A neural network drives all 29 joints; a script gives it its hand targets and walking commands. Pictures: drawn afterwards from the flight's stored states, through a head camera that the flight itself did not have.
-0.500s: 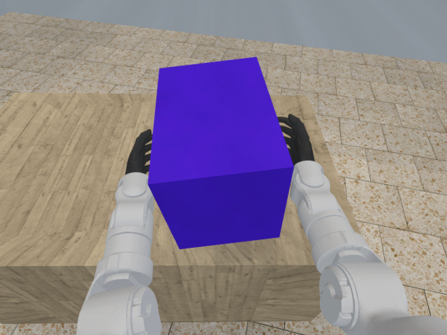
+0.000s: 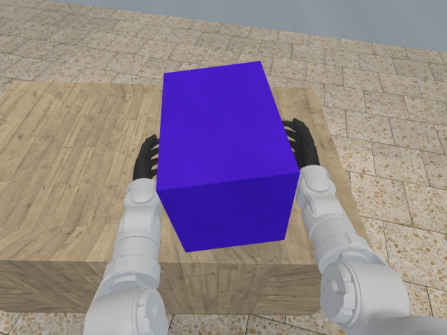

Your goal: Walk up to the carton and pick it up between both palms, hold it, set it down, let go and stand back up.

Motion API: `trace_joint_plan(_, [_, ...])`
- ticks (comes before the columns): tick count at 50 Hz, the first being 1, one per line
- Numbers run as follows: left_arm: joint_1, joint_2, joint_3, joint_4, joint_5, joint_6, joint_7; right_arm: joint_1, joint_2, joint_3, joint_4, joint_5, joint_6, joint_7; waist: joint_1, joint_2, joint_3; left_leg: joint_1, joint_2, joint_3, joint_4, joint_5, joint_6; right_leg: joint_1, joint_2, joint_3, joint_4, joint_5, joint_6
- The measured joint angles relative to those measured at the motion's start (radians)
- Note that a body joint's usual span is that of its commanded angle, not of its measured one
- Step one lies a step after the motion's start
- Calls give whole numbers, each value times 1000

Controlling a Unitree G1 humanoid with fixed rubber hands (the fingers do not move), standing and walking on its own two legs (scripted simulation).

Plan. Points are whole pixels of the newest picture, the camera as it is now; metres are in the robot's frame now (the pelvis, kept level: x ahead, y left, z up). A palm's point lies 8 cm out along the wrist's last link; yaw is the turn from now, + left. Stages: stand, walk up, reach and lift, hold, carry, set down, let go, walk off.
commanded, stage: set down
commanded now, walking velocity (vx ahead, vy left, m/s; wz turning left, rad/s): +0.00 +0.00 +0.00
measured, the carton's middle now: (223, 155) +0.46 +0.01 +0.04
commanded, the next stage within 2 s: none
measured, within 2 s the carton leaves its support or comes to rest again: neither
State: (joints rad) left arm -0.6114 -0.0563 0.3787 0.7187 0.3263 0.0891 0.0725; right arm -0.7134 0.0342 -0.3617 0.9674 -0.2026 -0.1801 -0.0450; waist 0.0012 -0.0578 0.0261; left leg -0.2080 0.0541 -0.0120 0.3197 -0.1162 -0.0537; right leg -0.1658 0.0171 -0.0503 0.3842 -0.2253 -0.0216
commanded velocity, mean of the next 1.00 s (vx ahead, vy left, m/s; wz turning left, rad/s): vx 0.00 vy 0.00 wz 0.00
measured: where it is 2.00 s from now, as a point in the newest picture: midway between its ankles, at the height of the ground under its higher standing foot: outside the picture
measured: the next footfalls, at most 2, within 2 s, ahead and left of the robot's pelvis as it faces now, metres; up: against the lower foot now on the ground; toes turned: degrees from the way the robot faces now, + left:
none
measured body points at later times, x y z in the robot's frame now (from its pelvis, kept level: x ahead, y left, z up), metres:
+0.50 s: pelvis +0.01 +0.00 +0.00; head +0.07 +0.01 +0.45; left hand +0.40 +0.16 +0.02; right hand +0.43 -0.14 +0.05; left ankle +0.03 +0.16 -0.75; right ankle -0.01 -0.09 -0.75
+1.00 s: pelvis +0.03 +0.00 +0.00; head +0.12 +0.01 +0.44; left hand +0.41 +0.16 -0.02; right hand +0.44 -0.14 +0.01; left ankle +0.03 +0.16 -0.75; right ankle -0.01 -0.09 -0.75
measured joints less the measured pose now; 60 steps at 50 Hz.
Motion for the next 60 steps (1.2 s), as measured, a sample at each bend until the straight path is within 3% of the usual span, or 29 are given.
trace_joint_plan(60, [18,-12,70,235,10,-364,72,0,0,-106,111,-180,-234,22,2,32,-98,-276,0,2,0,0,-1,-277,0,0,0,1,-10])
